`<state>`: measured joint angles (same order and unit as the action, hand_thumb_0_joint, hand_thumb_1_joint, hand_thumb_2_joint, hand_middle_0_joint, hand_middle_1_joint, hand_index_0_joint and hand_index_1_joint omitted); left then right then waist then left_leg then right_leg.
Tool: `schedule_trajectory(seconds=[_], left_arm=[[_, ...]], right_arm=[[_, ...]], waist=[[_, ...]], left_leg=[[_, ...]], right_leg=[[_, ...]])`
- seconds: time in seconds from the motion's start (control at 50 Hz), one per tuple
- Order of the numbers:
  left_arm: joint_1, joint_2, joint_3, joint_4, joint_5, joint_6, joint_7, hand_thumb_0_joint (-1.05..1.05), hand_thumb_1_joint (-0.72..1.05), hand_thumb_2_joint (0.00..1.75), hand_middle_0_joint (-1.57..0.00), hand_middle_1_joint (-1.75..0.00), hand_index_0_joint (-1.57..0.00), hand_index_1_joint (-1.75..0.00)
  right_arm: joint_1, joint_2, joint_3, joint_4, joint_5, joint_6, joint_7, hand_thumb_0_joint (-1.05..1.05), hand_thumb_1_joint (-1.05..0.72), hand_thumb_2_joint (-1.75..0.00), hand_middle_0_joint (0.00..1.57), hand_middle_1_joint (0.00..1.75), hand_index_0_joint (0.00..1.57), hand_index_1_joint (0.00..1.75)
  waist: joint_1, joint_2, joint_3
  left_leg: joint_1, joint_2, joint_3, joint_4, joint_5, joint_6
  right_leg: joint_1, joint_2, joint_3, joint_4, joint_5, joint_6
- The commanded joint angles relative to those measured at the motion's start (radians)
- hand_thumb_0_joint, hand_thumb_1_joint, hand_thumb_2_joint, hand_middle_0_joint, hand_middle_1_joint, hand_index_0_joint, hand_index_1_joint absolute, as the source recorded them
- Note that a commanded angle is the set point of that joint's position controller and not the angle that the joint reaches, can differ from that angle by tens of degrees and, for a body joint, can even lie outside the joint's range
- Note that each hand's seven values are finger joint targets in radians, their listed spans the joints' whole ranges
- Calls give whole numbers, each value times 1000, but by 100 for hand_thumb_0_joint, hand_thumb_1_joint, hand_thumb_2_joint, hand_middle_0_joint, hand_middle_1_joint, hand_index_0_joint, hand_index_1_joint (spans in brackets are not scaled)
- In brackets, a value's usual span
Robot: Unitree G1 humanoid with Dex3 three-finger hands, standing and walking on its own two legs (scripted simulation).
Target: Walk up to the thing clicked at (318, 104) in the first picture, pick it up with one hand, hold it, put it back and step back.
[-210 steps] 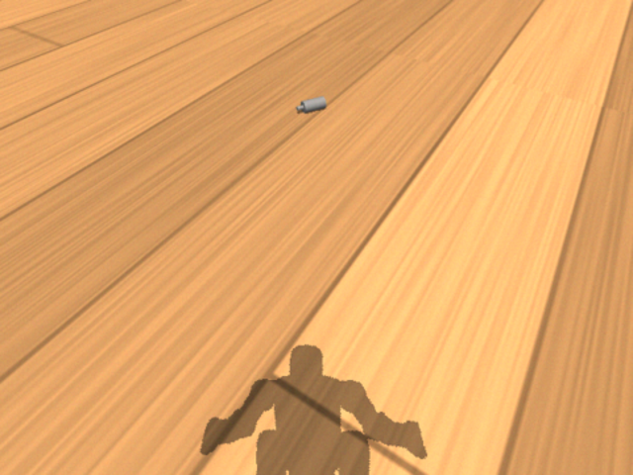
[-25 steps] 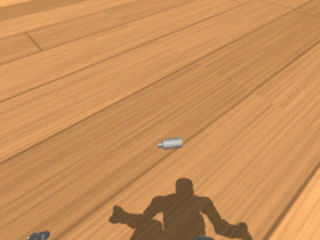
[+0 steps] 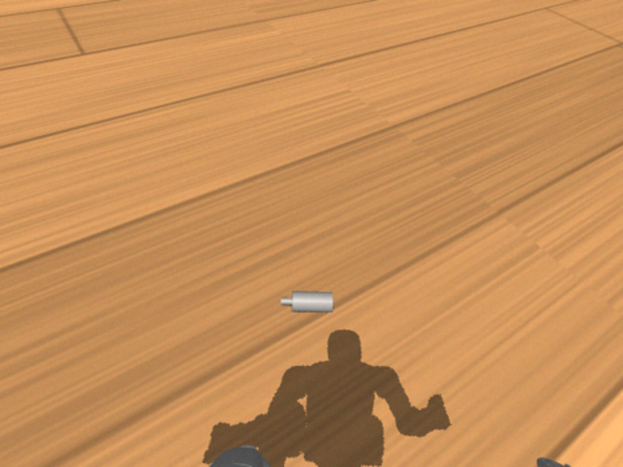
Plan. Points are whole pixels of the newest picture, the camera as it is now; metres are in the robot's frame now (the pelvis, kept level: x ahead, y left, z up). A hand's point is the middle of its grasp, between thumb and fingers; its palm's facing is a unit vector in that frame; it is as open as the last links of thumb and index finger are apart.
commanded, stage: walk up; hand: left
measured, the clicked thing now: (306, 301) +0.72 +0.02 -0.71
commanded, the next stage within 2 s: none
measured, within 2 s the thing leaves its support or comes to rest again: neither
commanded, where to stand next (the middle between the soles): +0.40 -0.24 m, yaw +4 degrees
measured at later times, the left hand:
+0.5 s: hand (244, 433) +0.18 +0.11 -0.10, palm faces +0.01 -0.91 -0.41, open 7.3 cm
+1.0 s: hand (308, 366) +0.29 +0.02 -0.14, palm faces +0.02 -0.95 -0.30, open 7.4 cm
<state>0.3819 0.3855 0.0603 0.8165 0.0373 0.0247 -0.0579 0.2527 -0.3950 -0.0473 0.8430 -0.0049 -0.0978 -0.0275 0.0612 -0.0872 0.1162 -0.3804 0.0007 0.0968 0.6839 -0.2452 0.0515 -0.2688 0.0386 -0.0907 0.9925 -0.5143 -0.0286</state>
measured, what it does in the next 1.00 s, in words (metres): walks ahead: right foot, then left foot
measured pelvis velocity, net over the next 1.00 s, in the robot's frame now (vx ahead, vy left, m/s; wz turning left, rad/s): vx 0.27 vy -0.24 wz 0.06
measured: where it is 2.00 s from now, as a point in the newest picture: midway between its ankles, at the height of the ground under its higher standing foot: (387, 447)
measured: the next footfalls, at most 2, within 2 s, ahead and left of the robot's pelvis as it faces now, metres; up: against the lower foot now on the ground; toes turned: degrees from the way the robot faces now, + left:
right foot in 0.32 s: +0.22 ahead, -0.30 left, +0.00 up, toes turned -6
left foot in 0.84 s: +0.35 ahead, -0.11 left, +0.00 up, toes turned +7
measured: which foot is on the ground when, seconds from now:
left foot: down 0.00-0.34, up 0.36-0.82, down 0.84-1.00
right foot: up 0.00-0.30, down 0.32-0.86, up 0.88-1.00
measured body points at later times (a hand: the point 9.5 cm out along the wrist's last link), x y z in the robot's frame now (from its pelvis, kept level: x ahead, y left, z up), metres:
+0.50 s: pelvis +0.13 -0.18 +0.01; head +0.13 -0.21 +0.46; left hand +0.18 +0.15 -0.08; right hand +0.17 -0.53 -0.11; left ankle +0.12 -0.03 -0.64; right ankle +0.18 -0.29 -0.71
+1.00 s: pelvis +0.27 -0.24 +0.01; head +0.29 -0.21 +0.46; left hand +0.29 +0.07 -0.12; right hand +0.37 -0.56 -0.07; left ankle +0.31 -0.12 -0.71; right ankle +0.26 -0.36 -0.64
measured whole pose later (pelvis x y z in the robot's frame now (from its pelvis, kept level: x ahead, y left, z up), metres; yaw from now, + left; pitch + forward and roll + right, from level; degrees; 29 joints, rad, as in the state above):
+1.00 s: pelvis +0.27 -0.24 +0.01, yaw +3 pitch -4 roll +0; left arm 0.33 0.41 0.05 0.83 0.02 0.03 -0.04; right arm 0.28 -0.38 -0.05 0.83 0.00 -0.09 -0.04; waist 0.01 -0.08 0.12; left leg -0.27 0.03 0.06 0.60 -0.25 0.02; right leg -0.44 -0.01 0.01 1.17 -0.46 -0.02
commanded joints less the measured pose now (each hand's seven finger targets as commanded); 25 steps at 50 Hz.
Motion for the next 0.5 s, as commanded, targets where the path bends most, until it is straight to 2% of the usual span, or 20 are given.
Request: schedule_trajectory(seconds=[0.0,0.02,0.04,0.06,0.08,0.1,0.12,0.16,0.22,0.24,0.26,0.28,0.3,0.32,0.34,0.36,0.38,0.4,0.44,0.48], left_arm=[[-49,300,86,-117,-3,-29,8,0,90,90,-20,-30,-20,-30],[-42,275,91,-102,-6,-26,-1,0,90,90,-20,-30,-20,-30],[-19,257,91,-89,-11,-22,-9,0,90,90,-20,-30,-20,-30],[-10,243,92,-81,-9,-14,-17,0,90,90,-20,-30,-20,-30],[11,228,88,-79,-12,-10,-28,0,90,90,-20,-30,-20,-30],[1,217,86,-73,-14,-8,-35,0,90,90,-20,-30,-20,-30],[-15,206,84,-74,-14,-5,-44,0,90,90,-20,-30,-20,-30],[-64,211,88,-78,-11,-2,-58,0,90,90,-20,-30,-20,-30],[-120,225,98,-71,-10,-5,-64,0,90,90,-20,-30,-20,-30],[-111,225,100,-66,-9,-7,-63,0,90,90,-20,-30,-20,-30],[-78,231,106,-49,-8,-9,-60,0,90,90,-20,-30,-20,-30],[-31,244,112,-24,-5,-14,-54,0,90,90,-20,-30,-20,-30],[40,272,127,8,-3,-26,-45,0,90,90,-20,-30,-20,-30],[125,325,145,36,5,-39,-33,0,90,90,-20,-30,-20,-30],[166,399,154,21,19,-51,-17,0,90,90,-20,-30,-20,-30],[72,419,146,-13,3,-52,-11,0,90,90,-20,-30,-20,-30],[-13,432,145,-45,-9,-51,-6,0,90,90,-20,-30,-20,-30],[-47,394,132,-59,-17,-52,-1,0,90,90,-20,-30,-20,-30],[-107,326,110,-56,-18,-64,9,0,90,90,-20,-30,-20,-30],[-87,285,94,-47,-21,-75,11,0,90,90,-20,-30,-20,-30]], right_arm=[[126,-321,-104,-51,24,-6,-48,0,-90,-90,20,30,20,30],[98,-297,-89,-53,13,-11,-47,0,-90,-90,20,30,20,30],[87,-288,-82,-49,13,-17,-43,0,-90,-90,20,30,20,30],[79,-301,-83,-40,11,-23,-36,0,-90,-90,20,30,20,30],[45,-314,-84,-42,7,-28,-31,0,-90,-90,20,30,20,30],[37,-320,-83,-41,-1,-30,-24,0,-90,-90,20,30,20,30],[29,-333,-88,-42,-7,-32,-18,0,-90,-90,20,30,20,30],[20,-365,-102,-44,-10,-36,-11,0,-90,-90,20,30,20,30],[25,-385,-108,-28,-14,-30,-3,0,-90,-90,20,30,20,30],[18,-390,-109,-25,-14,-26,-2,0,-90,-90,20,30,20,30],[-14,-395,-112,-28,-14,-20,-5,0,-90,-90,20,30,20,30],[-32,-379,-110,-27,-15,-11,-8,0,-90,-90,20,30,20,30],[3,-323,-92,-17,-23,-1,-11,0,-90,-90,20,30,20,30],[46,-235,-63,-9,-24,9,-12,0,-90,-90,20,30,20,30],[46,-155,-31,-32,-9,11,-15,0,-90,-90,20,30,20,30],[19,-240,-57,-41,1,16,-24,0,-90,-90,20,30,20,30],[37,-284,-67,-16,4,18,-30,0,-90,-90,20,30,20,30],[37,-299,-67,10,18,15,-23,0,-90,-90,20,30,20,30],[132,-287,-66,67,22,12,-8,0,-90,-90,20,30,20,30],[156,-264,-58,77,7,12,7,0,-90,-90,20,30,20,30]], waist=[[-98,54,-87],[-77,59,-61],[-57,97,-33],[-45,142,0],[-25,204,5],[-25,229,24],[-29,272,36],[-41,314,29],[-54,306,-30],[-43,304,-49],[-13,298,-74],[17,244,-100],[43,104,-140],[94,-147,-154],[122,-360,-102],[80,-303,-72],[46,-269,-33],[26,-195,-22],[-34,-150,-17],[-38,-123,-41]], left_leg=[[307,446,-600,-390,-106,270],[230,370,-454,-376,-34,215],[153,321,-337,-369,-6,179],[54,296,-281,-382,-36,166],[30,284,-238,-388,-63,160],[-18,256,-195,-399,-105,154],[-27,241,-172,-412,-145,150],[-38,248,-170,-420,-247,148],[-25,238,-161,-389,-319,124],[-13,249,-161,-369,-316,122],[-33,269,-162,-328,-329,117],[-64,256,-137,-238,-330,103],[-98,206,-94,-43,-315,78],[-188,112,-6,268,-285,42],[-413,-28,-47,523,-349,2],[-441,-12,-122,604,-313,-7],[-418,48,-160,618,-264,-5],[-373,69,-186,578,-211,-4],[-284,91,-168,504,-111,-7],[-230,76,-132,436,-74,-12]], right_leg=[[-440,-115,246,334,57,46],[-392,-118,247,279,95,37],[-351,-133,223,237,129,32],[-303,-142,204,201,158,34],[-278,-160,189,133,182,33],[-251,-162,156,68,204,39],[-247,-164,140,-5,224,42],[-217,-181,130,-134,242,42],[-135,-158,79,-244,239,34],[-109,-152,54,-258,240,30],[-32,-152,34,-278,248,18],[55,-135,21,-321,244,11],[164,-107,36,-367,194,17],[248,-124,124,-477,49,9],[246,-302,500,-685,-187,-38],[180,-400,704,-823,-245,-120],[98,-423,714,-839,-285,-139],[45,-386,612,-809,-241,-136],[15,-298,404,-733,-102,-121],[10,-270,323,-720,7,-157]])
